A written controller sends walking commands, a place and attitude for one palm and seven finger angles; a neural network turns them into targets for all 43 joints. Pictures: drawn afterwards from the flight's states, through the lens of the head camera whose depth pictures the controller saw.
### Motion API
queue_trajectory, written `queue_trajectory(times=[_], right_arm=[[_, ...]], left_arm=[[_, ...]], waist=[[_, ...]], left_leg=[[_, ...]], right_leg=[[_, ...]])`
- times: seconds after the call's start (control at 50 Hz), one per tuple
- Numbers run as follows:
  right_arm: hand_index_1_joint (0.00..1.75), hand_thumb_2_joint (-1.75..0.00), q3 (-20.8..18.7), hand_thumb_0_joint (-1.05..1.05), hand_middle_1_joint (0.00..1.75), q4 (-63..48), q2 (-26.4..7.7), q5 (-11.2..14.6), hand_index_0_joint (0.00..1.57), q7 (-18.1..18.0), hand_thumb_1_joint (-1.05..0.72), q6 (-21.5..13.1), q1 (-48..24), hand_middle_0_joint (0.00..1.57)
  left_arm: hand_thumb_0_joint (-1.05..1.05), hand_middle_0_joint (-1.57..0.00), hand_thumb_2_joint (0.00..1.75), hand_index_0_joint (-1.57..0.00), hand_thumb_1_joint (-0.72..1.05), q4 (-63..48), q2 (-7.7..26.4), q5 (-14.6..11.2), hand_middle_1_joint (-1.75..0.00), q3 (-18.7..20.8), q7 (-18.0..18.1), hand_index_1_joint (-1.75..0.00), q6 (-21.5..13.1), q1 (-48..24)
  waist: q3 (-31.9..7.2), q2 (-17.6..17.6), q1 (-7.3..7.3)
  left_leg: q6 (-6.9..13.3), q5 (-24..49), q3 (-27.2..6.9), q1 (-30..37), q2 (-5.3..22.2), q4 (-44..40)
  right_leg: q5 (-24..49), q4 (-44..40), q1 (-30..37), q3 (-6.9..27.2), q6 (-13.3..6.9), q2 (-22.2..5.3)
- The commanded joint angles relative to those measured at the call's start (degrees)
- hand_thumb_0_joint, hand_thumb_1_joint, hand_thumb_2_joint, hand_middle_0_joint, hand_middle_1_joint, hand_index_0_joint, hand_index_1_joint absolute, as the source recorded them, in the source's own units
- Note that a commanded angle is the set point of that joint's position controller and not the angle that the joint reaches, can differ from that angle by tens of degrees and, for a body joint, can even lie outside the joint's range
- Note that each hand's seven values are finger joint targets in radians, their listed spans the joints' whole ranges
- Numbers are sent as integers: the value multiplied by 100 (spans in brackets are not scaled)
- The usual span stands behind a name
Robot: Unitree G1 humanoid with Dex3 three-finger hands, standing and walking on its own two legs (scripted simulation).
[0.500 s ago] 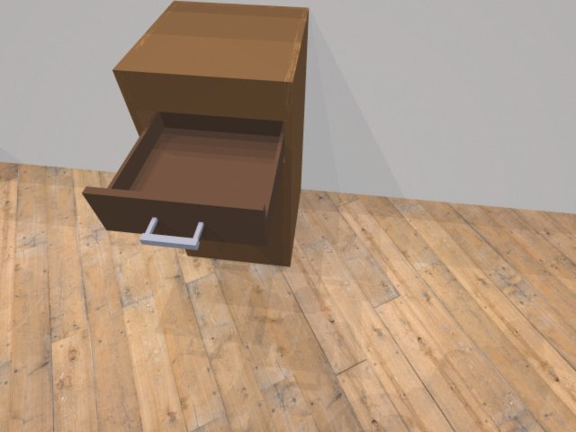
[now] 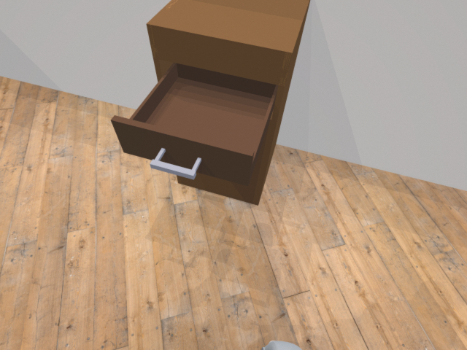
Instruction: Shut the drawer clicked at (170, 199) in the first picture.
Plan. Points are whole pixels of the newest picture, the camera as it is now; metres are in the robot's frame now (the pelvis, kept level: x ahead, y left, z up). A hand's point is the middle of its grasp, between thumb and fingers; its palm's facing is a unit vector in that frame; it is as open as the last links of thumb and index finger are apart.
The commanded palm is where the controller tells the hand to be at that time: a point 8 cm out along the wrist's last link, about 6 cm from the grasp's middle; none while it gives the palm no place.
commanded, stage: turn or walk to find it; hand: left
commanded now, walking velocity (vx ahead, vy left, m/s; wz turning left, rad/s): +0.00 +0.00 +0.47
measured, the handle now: (176, 163) +0.56 +0.17 -0.12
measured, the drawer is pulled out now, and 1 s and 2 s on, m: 0.30 0.30 0.30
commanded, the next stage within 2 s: stand and wait in 0.10 s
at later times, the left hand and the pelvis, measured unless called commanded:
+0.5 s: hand out of the picture -0.02 +0.15 -0.18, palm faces +0.23 -0.95 -0.23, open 7.4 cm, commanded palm none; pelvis +0.01 -0.04 +0.00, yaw +10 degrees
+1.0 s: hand out of the picture +0.05 +0.16 -0.16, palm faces +0.16 -0.96 -0.24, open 7.4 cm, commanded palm none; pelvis +0.03 -0.04 +0.01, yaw +9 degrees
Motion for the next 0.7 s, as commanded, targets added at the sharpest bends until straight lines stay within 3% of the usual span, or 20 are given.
queue_trajectory(times=[0.0, 0.08, 0.12, 0.14, 0.16, 0.18, 0.2, 0.22, 0.24, 0.28, 0.32, 0.36, 0.38, 0.4, 0.42, 0.44, 0.48, 0.52, 0.58, 0.68], right_arm=[[30, -90, -238, 0, 30, -328, -1190, -31, 20, -119, -90, -114, 310, 20], [30, -90, -300, 0, 30, -483, -1314, -48, 20, -70, -90, -40, 183, 20], [30, -90, -311, 0, 30, -583, -1238, 12, 20, -65, -90, -13, 12, 20], [30, -90, -291, 0, 30, -646, -1041, 84, 20, -44, -90, -18, -30, 20], [30, -90, -252, 0, 30, -768, -745, 127, 20, 2, -90, -36, 17, 20], [30, -90, -317, 0, 30, -854, -830, 89, 20, 29, -90, -13, -32, 20], [30, -90, -294, 0, 30, -841, -717, 80, 20, 62, -90, -11, -88, 20], [30, -90, -299, 0, 30, -792, -733, 83, 20, 46, -90, 14, -193, 20], [30, -90, -292, 0, 30, -764, -788, 105, 20, 50, -90, 11, -236, 20], [30, -90, -237, 0, 30, -749, -639, 151, 20, 88, -90, -10, -444, 20], [30, -90, -176, 0, 30, -684, -542, 158, 20, 103, -90, -27, -543, 20], [30, -90, -131, 0, 30, -530, -580, 152, 20, 92, -90, -62, -407, 20], [30, -90, -144, 0, 30, -430, -691, 141, 20, 99, -90, -122, -298, 20], [30, -90, -182, 0, 30, -401, -1044, 72, 20, 71, -90, -183, -234, 20], [30, -90, -198, 0, 30, -398, -1283, 36, 20, 39, -90, -174, -285, 20], [30, -90, -193, 0, 30, -420, -1328, 21, 20, 25, -90, -116, -420, 20], [30, -90, -110, 0, 30, -354, -1096, 79, 20, 3, -90, -144, -701, 20], [30, -90, -74, 0, 30, -286, -972, 116, 20, -14, -90, -149, -656, 20], [30, -90, -84, 0, 30, -134, -1019, 146, 20, -27, -90, -182, -545, 20], [30, -90, -56, 0, 30, 51, -892, 145, 20, -41, -90, -193, -472, 20]], left_arm=[[0, -20, 90, -20, 90, -702, 407, -55, -30, 91, -39, -30, -240, -230], [0, -20, 90, -20, 90, -828, 433, -83, -30, 49, -32, -30, -263, -120], [0, -20, 90, -20, 90, -704, 513, -87, -30, 82, -12, -30, -291, 367], [0, -20, 90, -20, 90, -619, 776, -51, -30, 135, 29, -30, -331, 648], [0, -20, 90, -20, 90, -557, 1228, 18, -30, 217, 79, -30, -360, 803], [0, -20, 90, -20, 90, -617, 1412, 29, -30, 201, 51, -30, -366, 778], [0, -20, 90, -20, 90, -618, 1307, 62, -30, 151, 60, -30, -383, 731], [0, -20, 90, -20, 90, -599, 1048, 41, -30, 137, 86, -30, -408, 550], [0, -20, 90, -20, 90, -604, 917, 34, -30, 98, 93, -30, -415, 449], [0, -20, 90, -20, 90, -568, 905, 60, -30, 96, 91, -30, -414, 468], [0, -20, 90, -20, 90, -447, 973, 38, -30, 81, 73, -30, -412, 638], [0, -20, 90, -20, 90, -347, 920, -26, -30, 37, 58, -30, -392, 621], [0, -20, 90, -20, 90, -301, 836, -38, -30, 11, 51, -30, -391, 614], [0, -20, 90, -20, 90, -322, 630, -69, -30, -38, 52, -30, -361, 722], [0, -20, 90, -20, 90, -296, 437, -63, -30, -103, 57, -30, -337, 778], [0, -20, 90, -20, 90, -284, 346, -21, -30, -141, 42, -30, -325, 792], [0, -20, 90, -20, 90, -49, 506, -23, -30, -140, 0, -30, -299, 743], [0, -20, 90, -20, 90, 118, 613, -51, -30, -175, -13, -30, -358, 718], [0, -20, 90, -20, 90, 257, 676, -50, -30, -188, -3, -30, -422, 666], [0, -20, 90, -20, 90, 421, 607, -47, -30, -195, 22, -30, -427, 758]], waist=[[-461, 991, 46], [-696, 1170, 75], [-800, 906, 280], [-804, 316, 391], [-647, -1053, 377], [-604, -929, 420], [-561, -615, 353], [-486, -1305, 271], [-415, -1307, 204], [-413, -878, 198], [-353, -758, 229], [-360, -705, 113], [-432, -370, 55], [-564, 583, 73], [-592, 1135, 91], [-252, 730, 114], [-149, 1075, 167], [-460, 489, 106], [-637, 178, 60], [-474, 210, 112]], left_leg=[[912, 2932, -1926, 710, 1459, -1152], [746, 2976, -1821, 579, 1204, -992], [468, 2464, -1527, 28, 906, -686], [205, 1377, -1227, -811, 580, -237], [-160, -351, -257, -1624, -163, 761], [-221, -1687, -78, -1518, -153, 1848], [-204, -1717, -60, -1489, 28, 2433], [-203, -1502, -128, -1688, 196, 2819], [-237, -1339, -51, -1699, 282, 2908], [-284, -1333, 278, -1226, 307, 2001], [-289, -760, 532, -718, 267, 932], [-246, 333, 557, 186, 224, -277], [-200, 1138, 384, 747, 345, -869], [53, 2176, -269, 1138, 1049, -846], [395, 2223, -769, 834, 1609, -892], [432, 1279, -676, 234, 1620, -932], [140, 1252, -269, 272, 1026, -952], [6, 1504, 18, 663, 839, -699], [-46, 1800, 126, 982, 842, -672], [-61, 1840, 173, 879, 825, -788]], right_leg=[[13, 295, -719, 429, 199, -59], [-53, -1115, 136, 247, 192, 208], [925, -2484, 1271, 113, 176, 277], [1507, -3213, 2255, 661, 53, -231], [2022, -3553, 2521, 2194, -490, -1577], [2799, -3614, 2044, 2605, -1059, -2365], [2836, -3398, 1739, 2442, -1284, -2189], [3482, -3217, 1789, 2362, -1310, -1822], [4206, -3080, 1874, 1895, -1268, -1659], [5042, -2928, 1801, 1385, -1143, -1426], [5092, -2862, 1756, 1177, -980, -1221], [4145, -2764, 1333, 1010, -660, -943], [3429, -2544, 974, 938, -448, -727], [2174, -2282, 509, 657, -185, -336], [793, -2332, 550, 473, -42, -139], [314, -2657, 662, 431, -31, -48], [1244, -2894, 822, 615, -110, -228], [1926, -3085, 970, 752, -171, -377], [2318, -3150, 1044, 752, -183, -399], [2424, -3244, 1200, 698, -188, -400]])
